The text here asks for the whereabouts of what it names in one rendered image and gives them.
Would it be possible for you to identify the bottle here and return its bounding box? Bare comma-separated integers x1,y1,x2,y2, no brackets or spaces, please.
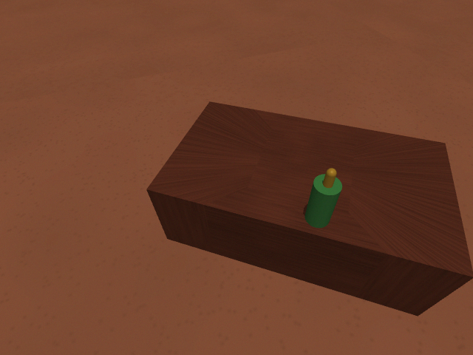
305,168,342,228

